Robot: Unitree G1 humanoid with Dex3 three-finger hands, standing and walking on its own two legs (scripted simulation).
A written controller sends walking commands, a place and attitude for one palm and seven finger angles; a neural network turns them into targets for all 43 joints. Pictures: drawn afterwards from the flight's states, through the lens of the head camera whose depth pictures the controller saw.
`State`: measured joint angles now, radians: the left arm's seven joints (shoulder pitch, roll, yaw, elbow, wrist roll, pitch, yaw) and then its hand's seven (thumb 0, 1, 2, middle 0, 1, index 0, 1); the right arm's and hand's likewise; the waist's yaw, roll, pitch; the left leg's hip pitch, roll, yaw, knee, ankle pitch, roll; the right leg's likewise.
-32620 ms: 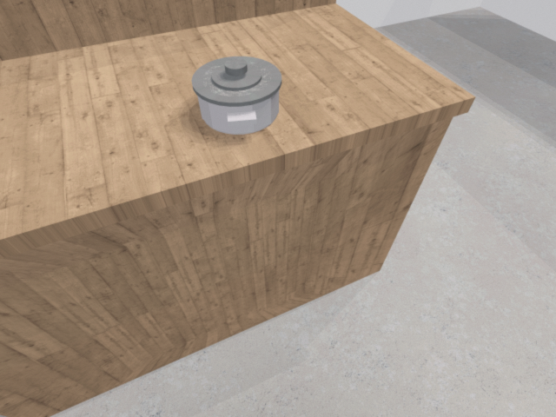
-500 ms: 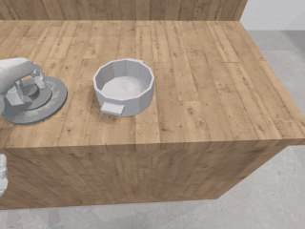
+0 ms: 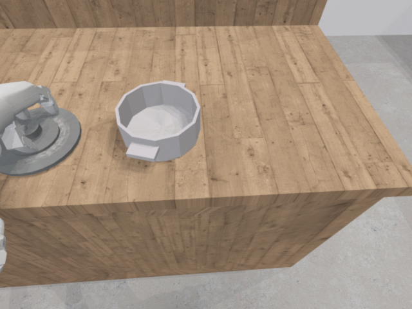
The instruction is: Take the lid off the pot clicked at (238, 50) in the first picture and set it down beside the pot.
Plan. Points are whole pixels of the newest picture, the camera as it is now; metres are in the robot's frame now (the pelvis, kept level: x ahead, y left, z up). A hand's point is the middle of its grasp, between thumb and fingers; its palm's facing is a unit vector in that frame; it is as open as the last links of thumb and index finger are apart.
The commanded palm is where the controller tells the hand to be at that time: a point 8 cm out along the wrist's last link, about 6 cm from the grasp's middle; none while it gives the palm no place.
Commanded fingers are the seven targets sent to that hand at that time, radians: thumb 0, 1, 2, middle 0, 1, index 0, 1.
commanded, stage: raise the empty hand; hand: left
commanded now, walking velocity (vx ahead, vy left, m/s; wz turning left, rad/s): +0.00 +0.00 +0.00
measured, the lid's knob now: (28, 129) +0.44 +0.34 +0.10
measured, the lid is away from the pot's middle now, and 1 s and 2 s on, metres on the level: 0.25 0.25 0.25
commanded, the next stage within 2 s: draw the hand back to the body in 1.40 s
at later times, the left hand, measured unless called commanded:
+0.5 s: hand (7, 115) +0.42 +0.34 +0.16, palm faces -0.33 -0.10 -0.94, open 11.0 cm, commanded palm +0.42 +0.34 +0.23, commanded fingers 0.00 -0.12 0.88 -0.47 -0.64 -0.47 -0.64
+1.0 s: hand out of the picture +0.43 +0.34 +0.21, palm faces -0.28 -0.09 -0.96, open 11.1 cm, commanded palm +0.42 +0.34 +0.28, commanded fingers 0.00 -0.12 0.88 -0.47 -0.64 -0.47 -0.64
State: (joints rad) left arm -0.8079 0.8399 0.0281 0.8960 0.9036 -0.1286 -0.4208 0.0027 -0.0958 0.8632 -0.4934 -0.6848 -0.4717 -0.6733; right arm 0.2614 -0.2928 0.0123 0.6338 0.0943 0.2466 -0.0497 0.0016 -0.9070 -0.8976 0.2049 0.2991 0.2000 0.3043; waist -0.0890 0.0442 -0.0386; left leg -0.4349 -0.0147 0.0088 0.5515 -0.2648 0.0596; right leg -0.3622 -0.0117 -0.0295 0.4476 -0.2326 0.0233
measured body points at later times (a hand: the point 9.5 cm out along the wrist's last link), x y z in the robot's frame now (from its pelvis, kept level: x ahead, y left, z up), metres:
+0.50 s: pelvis +0.00 +0.00 +0.00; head +0.05 +0.00 +0.45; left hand +0.43 +0.34 +0.21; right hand +0.09 -0.27 -0.12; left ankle +0.00 +0.08 -0.74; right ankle -0.01 -0.15 -0.73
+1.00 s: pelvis +0.00 +0.01 +0.00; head +0.05 +0.00 +0.45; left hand +0.44 +0.34 +0.26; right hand +0.08 -0.27 -0.12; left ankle +0.00 +0.08 -0.74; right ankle -0.01 -0.15 -0.73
